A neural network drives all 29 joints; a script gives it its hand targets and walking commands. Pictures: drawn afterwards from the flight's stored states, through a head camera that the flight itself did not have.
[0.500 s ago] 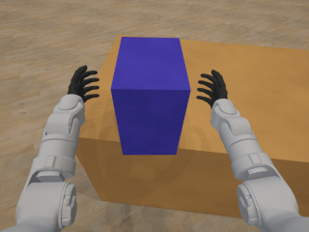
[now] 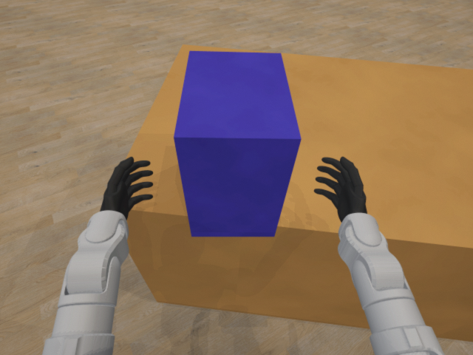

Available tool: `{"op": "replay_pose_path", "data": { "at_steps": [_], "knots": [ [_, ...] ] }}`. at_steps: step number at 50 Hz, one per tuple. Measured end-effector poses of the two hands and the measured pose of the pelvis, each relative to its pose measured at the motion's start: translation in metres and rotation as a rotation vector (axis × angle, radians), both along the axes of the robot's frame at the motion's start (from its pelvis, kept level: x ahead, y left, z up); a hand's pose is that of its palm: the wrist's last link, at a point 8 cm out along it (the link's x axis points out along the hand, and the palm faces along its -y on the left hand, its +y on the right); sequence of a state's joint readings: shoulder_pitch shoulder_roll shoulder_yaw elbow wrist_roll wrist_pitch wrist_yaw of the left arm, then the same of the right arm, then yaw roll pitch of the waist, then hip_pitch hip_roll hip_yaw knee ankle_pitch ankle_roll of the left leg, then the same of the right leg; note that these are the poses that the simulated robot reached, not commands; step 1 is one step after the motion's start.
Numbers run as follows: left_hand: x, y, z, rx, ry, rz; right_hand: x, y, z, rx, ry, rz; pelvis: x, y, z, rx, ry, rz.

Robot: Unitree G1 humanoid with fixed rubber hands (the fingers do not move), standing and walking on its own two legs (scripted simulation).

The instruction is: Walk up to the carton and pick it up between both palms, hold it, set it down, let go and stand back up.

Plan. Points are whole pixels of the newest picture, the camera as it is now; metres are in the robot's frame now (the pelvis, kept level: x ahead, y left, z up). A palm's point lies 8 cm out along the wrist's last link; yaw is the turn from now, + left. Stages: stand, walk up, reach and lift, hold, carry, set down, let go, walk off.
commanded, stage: set down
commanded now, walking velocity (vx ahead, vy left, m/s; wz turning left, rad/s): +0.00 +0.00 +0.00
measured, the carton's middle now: (234, 148) +0.48 +0.01 +0.06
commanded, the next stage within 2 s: let go in 1.36 s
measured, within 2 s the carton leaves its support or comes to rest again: neither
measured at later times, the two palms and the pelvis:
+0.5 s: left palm (115, 271) +0.25 +0.20 +0.02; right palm (355, 267) +0.25 -0.19 +0.01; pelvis +0.01 +0.00 +0.00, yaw +0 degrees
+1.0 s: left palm (107, 311) +0.20 +0.22 -0.04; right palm (358, 304) +0.21 -0.20 -0.04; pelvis +0.02 +0.01 +0.00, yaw +0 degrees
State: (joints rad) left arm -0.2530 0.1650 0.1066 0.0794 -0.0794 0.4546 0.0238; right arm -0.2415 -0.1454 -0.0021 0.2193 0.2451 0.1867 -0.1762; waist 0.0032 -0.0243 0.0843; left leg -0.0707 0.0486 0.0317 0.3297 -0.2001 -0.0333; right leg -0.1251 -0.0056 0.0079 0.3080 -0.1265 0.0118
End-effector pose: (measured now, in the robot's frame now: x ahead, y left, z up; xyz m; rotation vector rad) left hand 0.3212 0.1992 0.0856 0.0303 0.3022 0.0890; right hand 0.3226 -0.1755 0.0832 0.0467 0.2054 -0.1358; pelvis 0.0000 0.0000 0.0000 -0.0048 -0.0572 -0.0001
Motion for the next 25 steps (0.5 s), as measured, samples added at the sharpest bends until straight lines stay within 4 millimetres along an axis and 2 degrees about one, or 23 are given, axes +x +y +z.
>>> {"op": "replay_pose_path", "data": {
  "at_steps": [14,20,25],
  "knots": [
    [-0.044,0.004,-0.033,-0.005,-0.007,0.004,-0.041,-0.004,-0.036,-0.018,0.026,0.0,0.009,0.003,0.001,0.0,0.007,-0.003],
    [-0.063,0.004,-0.056,-0.006,0.036,0.004,-0.061,-0.008,-0.06,-0.04,0.086,0.002,0.012,0.003,0.001,-0.002,0.007,-0.001],
    [-0.075,0.005,-0.07,0.005,0.07,0.006,-0.073,-0.012,-0.072,-0.06,0.123,0.005,0.013,0.003,0.001,-0.002,0.013,-0.006]
  ]
}}
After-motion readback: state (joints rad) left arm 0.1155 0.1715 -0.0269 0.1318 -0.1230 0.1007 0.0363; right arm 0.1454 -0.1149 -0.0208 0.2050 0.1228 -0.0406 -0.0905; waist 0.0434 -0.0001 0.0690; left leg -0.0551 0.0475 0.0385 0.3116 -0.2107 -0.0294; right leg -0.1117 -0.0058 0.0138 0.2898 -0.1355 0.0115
